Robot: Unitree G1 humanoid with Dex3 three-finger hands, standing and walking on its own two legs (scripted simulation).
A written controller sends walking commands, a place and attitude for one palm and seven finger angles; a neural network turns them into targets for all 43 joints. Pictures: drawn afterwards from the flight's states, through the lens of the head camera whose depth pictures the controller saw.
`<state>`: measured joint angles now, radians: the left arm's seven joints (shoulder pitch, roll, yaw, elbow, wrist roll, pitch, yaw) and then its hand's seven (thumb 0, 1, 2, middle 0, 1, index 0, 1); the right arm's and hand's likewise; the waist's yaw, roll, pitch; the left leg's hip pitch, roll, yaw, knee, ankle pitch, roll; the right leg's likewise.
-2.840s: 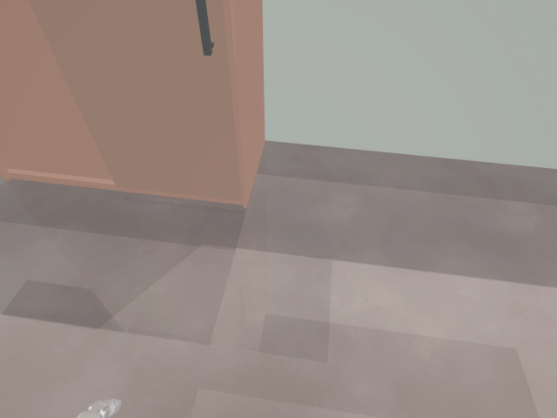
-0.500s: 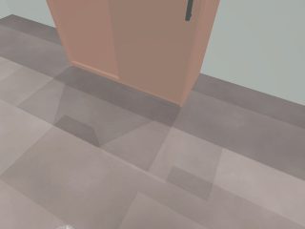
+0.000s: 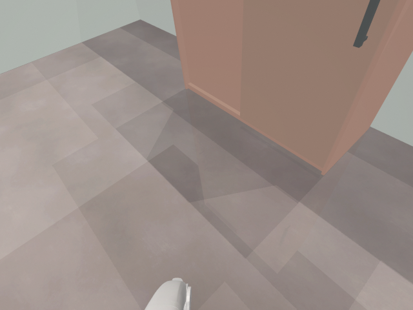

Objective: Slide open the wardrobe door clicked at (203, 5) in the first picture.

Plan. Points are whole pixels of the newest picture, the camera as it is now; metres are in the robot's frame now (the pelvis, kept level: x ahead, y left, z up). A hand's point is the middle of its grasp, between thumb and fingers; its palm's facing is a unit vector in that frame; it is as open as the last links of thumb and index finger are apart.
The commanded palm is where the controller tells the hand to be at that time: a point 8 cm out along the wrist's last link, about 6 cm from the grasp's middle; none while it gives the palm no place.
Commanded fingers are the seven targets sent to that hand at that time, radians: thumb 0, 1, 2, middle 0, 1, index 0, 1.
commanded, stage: walk to a spot facing it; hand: right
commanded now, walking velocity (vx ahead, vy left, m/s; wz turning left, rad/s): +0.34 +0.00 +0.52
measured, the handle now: out of the picture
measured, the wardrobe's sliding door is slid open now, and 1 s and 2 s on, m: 0.00 0.00 0.00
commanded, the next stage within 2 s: turn to face it in 1.10 s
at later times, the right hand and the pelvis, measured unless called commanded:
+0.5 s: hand (279, 241) +0.32 -0.14 -0.17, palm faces -0.19 +0.95 -0.23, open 7.3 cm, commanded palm none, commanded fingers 0.00 -0.90 -0.90 0.20 0.30 0.20 0.30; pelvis +0.25 +0.04 +0.00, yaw +13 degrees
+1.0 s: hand (260, 159) +0.60 -0.12 -0.17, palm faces -0.33 +0.93 -0.15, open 7.4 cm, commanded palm none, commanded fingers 0.00 -0.90 -0.90 0.20 0.30 0.20 0.30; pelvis +0.48 +0.04 +0.00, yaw +25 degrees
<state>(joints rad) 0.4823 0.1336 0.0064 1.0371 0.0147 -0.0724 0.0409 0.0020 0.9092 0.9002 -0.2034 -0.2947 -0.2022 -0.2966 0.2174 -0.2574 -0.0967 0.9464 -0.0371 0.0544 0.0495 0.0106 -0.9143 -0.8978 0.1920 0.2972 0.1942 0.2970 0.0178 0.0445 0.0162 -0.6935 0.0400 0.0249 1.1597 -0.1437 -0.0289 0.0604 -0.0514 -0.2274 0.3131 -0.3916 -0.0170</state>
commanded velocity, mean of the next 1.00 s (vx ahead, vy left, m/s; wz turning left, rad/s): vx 0.30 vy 0.00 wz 0.40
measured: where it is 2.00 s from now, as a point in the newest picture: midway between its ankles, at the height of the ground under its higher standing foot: (198, 235)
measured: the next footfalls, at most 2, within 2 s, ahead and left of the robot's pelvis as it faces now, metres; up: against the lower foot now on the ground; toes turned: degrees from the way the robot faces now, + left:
left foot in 0.18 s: +0.21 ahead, +0.10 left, +0.00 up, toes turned +14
right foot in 0.66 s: +0.51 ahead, -0.04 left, +0.00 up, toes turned +6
